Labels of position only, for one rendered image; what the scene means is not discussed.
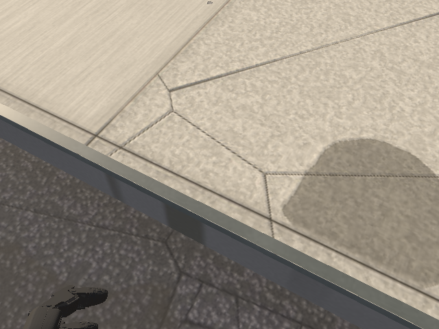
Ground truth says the left robot hand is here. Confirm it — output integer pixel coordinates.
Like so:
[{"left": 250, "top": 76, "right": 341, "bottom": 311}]
[{"left": 23, "top": 285, "right": 108, "bottom": 329}]

